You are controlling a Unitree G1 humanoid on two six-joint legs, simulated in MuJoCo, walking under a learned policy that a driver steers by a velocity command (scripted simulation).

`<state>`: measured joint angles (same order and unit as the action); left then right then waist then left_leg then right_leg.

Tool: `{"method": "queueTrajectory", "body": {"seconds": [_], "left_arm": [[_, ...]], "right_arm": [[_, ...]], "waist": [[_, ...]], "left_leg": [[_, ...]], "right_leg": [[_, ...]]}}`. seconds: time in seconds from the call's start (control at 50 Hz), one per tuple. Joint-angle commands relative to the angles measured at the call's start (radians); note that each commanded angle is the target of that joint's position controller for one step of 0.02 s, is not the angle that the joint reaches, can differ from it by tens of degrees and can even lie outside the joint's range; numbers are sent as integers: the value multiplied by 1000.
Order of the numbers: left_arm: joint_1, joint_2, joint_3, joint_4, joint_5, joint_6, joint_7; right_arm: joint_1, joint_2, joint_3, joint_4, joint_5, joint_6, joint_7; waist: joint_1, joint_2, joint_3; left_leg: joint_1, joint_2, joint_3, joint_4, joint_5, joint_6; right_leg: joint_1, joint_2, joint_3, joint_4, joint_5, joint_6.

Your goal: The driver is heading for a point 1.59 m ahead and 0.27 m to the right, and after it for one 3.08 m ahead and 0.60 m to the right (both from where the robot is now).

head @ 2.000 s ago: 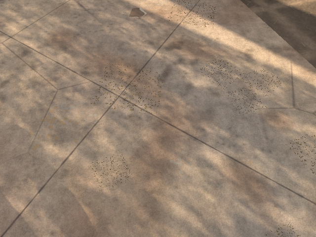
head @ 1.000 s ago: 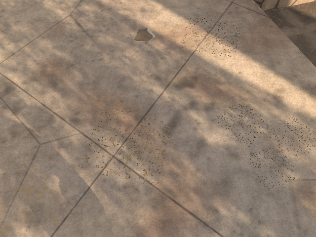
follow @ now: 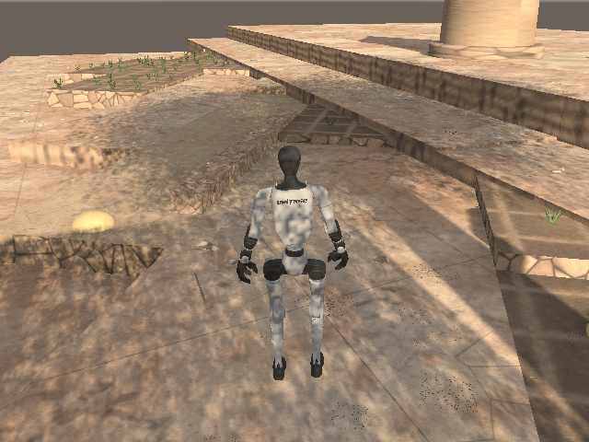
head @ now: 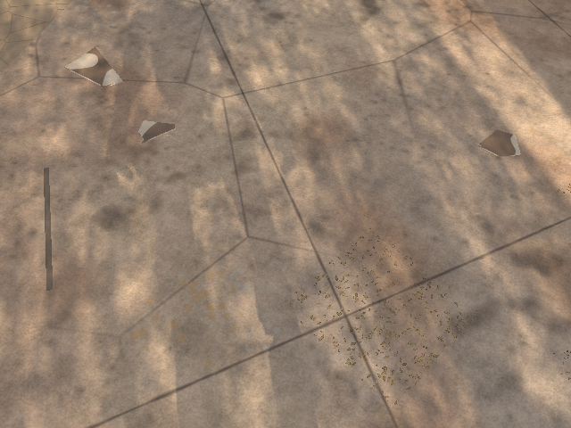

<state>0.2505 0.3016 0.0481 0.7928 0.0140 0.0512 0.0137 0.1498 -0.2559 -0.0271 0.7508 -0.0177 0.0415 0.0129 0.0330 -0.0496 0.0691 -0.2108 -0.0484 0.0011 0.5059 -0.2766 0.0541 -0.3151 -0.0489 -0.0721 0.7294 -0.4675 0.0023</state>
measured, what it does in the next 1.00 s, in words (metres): steps on the spot: right foot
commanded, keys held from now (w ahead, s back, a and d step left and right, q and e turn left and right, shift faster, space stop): no key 0.94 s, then w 0.06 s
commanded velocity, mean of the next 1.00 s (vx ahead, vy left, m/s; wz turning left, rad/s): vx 0.01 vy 0.00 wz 0.05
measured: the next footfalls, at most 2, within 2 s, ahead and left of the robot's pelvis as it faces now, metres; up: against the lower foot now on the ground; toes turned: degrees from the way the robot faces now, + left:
right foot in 0.32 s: +0.01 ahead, -0.12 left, +0.00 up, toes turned +2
right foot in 1.70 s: +0.42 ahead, -0.04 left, +0.00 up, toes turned -3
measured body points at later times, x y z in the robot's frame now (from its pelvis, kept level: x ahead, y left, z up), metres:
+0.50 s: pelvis -0.02 +0.00 +0.01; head -0.01 -0.01 +0.46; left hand +0.03 +0.25 -0.13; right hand +0.06 -0.25 -0.14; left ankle -0.01 +0.09 -0.74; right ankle -0.03 -0.12 -0.74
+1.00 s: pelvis -0.01 -0.02 +0.01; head -0.01 -0.02 +0.46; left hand -0.02 +0.21 -0.15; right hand -0.01 -0.25 -0.15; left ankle -0.01 +0.09 -0.74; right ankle -0.03 -0.12 -0.74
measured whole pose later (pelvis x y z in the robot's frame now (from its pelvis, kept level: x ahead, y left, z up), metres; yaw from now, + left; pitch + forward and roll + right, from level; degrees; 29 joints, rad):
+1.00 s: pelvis -0.01 -0.02 +0.01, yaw +1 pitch -1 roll +0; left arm 0.29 0.17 -0.01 1.12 0.01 0.00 0.04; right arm 0.27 -0.18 0.01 1.15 -0.01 0.01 -0.04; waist 0.00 0.00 0.02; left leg -0.17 -0.04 -0.03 0.40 -0.20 0.03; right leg -0.13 0.03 0.01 0.40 -0.24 -0.03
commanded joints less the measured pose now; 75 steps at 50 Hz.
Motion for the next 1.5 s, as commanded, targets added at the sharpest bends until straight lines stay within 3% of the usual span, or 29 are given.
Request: {"method": "queueTrajectory", "body": {"seconds": [0.02,0.04,0.08,0.16,0.26,0.3,0.32,0.34,0.38,0.42,0.52,0.66,0.94,0.96,1.0,1.04,1.08,1.12,1.18,1.22,1.24,1.26,1.28,1.3,1.32,1.36,1.4,1.44,1.5], "left_arm": [[-7,83,17,-53,-12,5,0],[5,95,24,-38,-1,4,-3],[44,83,21,-3,10,5,-7],[13,40,7,16,1,10,-2],[31,27,-1,62,-8,1,18],[66,21,-9,94,2,-17,24],[72,50,-8,101,14,-30,26],[19,96,0,108,3,-36,20],[4,32,-15,125,-1,-49,5],[13,34,-18,151,-2,-53,12],[21,17,-25,197,-2,-54,18],[31,1,-35,249,-3,-57,20],[74,-43,-51,316,-4,-61,25],[86,-45,-51,321,-3,-60,25],[100,-8,-33,319,-1,-51,24],[136,9,-20,315,2,-42,19],[196,29,-3,332,4,-44,21],[189,31,6,324,11,-58,17],[127,37,17,304,4,-75,11],[72,16,17,281,-2,-80,7],[45,-21,7,259,4,-91,4],[32,-110,-17,219,-3,-104,-8],[2,-26,2,199,28,-105,-15],[-29,-15,6,193,34,-109,-26],[-23,-43,0,200,25,-117,-36],[-7,-44,4,213,25,-121,-48],[-16,-46,7,209,25,-109,-51],[-79,-57,5,182,22,-99,-50],[-234,-75,-8,116,15,-94,-50]], "right_arm": [[-17,-123,-18,-37,-2,-21,-20],[-35,-121,-15,-36,1,-24,-27],[-12,-108,-6,-20,6,-30,-32],[16,-109,0,22,2,-37,-34],[10,-114,2,67,-1,-36,-39],[-1,-100,7,83,9,-38,-41],[18,-80,13,91,9,-44,-38],[62,-76,7,108,13,-44,-33],[41,-92,3,152,8,-39,-37],[45,-97,-1,177,8,-38,-35],[69,-70,6,246,9,-41,-39],[103,-54,15,316,9,-41,-44],[156,-14,29,392,9,-42,-52],[165,-9,30,396,8,-42,-52],[168,-24,19,389,5,-36,-50],[137,-14,15,362,-8,-33,-41],[100,42,25,327,-23,-49,-28],[71,15,16,297,-22,-72,-19],[119,27,10,285,-7,-97,-5],[284,40,1,348,3,-106,-12],[384,-3,-12,371,-5,-112,-22],[513,-112,-38,384,-7,-117,-29],[528,-125,-45,405,-5,-104,-29],[419,-77,-33,367,-8,-106,-26],[348,-57,-27,339,-6,-117,-21],[309,-21,-14,322,-1,-136,-24],[361,-3,-5,343,1,-146,-28],[411,3,2,362,3,-149,-30],[422,6,11,362,0,-149,-32]], "waist": [[-16,190,-40],[-9,214,-36],[-9,184,-79],[-32,173,-70],[-29,164,-66],[0,114,-78],[-12,76,-94],[-72,-18,-46],[-36,-14,-30],[-36,-28,-31],[-34,26,-16],[-35,47,-10],[-39,40,-2],[-37,38,-23],[-32,11,-2],[-9,-27,80],[11,-109,109],[6,-74,106],[-47,-71,90],[-118,-18,76],[-155,92,55],[-185,345,-17],[-163,280,42],[-108,149,114],[-76,106,119],[-41,94,80],[-38,114,43],[-45,125,36],[-64,134,67]], "left_leg": [[46,292,-258,-247,394,159],[67,254,-223,-241,436,136],[107,230,-177,-216,548,132],[110,230,-187,-217,432,137],[66,227,-240,-197,309,134],[-8,203,-238,-181,238,76],[-52,175,-226,-168,185,41],[-34,97,-161,-205,122,26],[73,91,-145,-195,141,15],[90,101,-146,-182,174,21],[53,102,-145,-206,143,9],[47,104,-140,-209,141,-1],[45,112,-129,-191,159,-6],[51,102,-123,-191,87,-4],[-4,52,-89,-126,-158,16],[-153,18,-67,-35,-317,32],[-249,5,29,150,-174,18],[-280,53,21,241,-152,16],[-138,52,49,99,-138,28],[176,-10,87,-78,-39,30],[320,91,-65,-169,-119,41],[430,346,-493,-369,-431,112],[333,435,-652,-408,-517,180],[251,406,-583,-397,-473,179],[206,360,-484,-402,-345,159],[210,288,-322,-410,-79,124],[254,252,-218,-379,191,116],[271,238,-154,-354,396,117],[224,213,-96,-359,520,117]], "right_leg": [[-92,-1,99,157,-15,-1],[-96,7,86,159,30,1],[-63,22,81,167,60,13],[-17,26,82,25,58,25],[99,47,71,-209,110,4],[252,12,107,-404,340,-10],[318,-61,185,-416,403,-22],[233,-84,209,-375,449,-44],[139,-62,188,-405,354,-39],[136,-49,181,-424,336,-34],[157,-49,182,-429,301,-45],[148,-45,184,-433,287,-53],[127,-34,181,-430,301,-56],[133,-26,180,-438,216,-59],[101,-8,199,-436,-70,-88],[72,-58,301,-484,-319,-143],[122,-196,479,-585,-389,-217],[123,-246,518,-617,-281,-246],[56,-185,390,-562,-170,-212],[-128,-91,275,-432,-132,-171],[-246,-28,189,-250,-77,-141],[-395,98,19,92,-51,-93],[-469,79,45,278,-88,-103],[-488,20,87,358,13,-112],[-464,-5,100,362,106,-108],[-410,-28,81,327,215,-83],[-410,-15,44,322,253,-64],[-437,-7,14,297,275,-49],[-414,14,-30,136,329,-38]]}}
